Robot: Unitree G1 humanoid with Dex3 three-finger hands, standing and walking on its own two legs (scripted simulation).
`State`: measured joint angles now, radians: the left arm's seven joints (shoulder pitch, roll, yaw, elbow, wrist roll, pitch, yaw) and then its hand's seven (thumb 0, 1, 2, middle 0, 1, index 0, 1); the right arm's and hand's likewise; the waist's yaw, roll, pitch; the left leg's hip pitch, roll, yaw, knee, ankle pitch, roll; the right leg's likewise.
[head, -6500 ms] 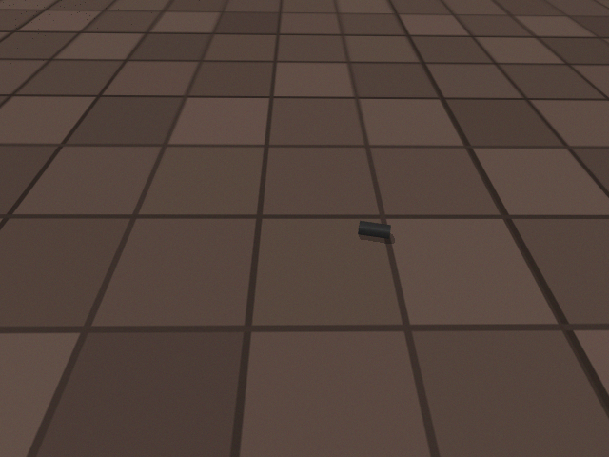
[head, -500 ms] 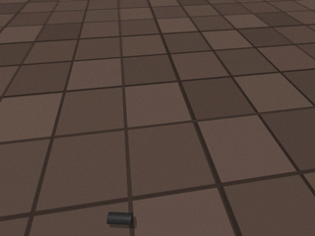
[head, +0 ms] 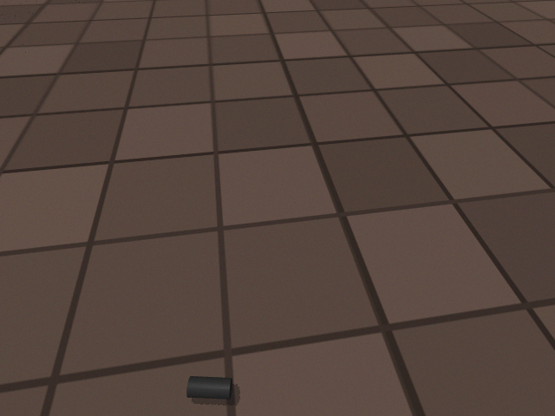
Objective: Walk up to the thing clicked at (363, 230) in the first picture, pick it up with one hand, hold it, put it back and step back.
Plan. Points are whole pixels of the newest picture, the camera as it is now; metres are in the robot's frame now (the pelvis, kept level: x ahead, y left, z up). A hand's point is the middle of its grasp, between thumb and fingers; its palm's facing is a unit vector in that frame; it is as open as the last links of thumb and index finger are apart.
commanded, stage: stand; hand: left
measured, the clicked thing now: (210, 387) +0.39 +0.23 -0.75
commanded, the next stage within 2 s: none
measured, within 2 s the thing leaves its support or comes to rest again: neither
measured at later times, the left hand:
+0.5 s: hand out of the picture +0.08 +0.26 -0.15, palm faces -0.03 -0.94 -0.35, open 7.4 cm
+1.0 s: hand out of the picture +0.08 +0.26 -0.15, palm faces -0.03 -0.94 -0.35, open 7.4 cm
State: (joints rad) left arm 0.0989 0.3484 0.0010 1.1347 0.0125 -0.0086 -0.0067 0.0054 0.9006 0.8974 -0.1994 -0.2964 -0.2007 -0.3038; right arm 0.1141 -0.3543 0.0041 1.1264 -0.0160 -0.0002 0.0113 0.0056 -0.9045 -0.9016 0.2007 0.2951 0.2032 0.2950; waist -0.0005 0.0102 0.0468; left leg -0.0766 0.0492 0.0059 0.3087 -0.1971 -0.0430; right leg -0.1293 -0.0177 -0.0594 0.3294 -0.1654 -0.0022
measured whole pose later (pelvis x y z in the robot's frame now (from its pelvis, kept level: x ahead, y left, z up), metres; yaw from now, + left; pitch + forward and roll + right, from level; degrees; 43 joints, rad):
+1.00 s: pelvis +0.00 +0.00 +0.00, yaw -1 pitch -2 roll +0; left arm 0.11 0.35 0.00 1.13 0.01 -0.01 0.00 0.01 0.90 0.90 -0.20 -0.30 -0.20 -0.30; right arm 0.12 -0.35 0.00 1.12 -0.02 0.00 0.01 0.01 -0.90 -0.90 0.20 0.30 0.20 0.30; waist 0.00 0.01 0.05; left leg -0.06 0.05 0.02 0.30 -0.20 -0.04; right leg -0.12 -0.02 -0.05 0.33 -0.17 0.00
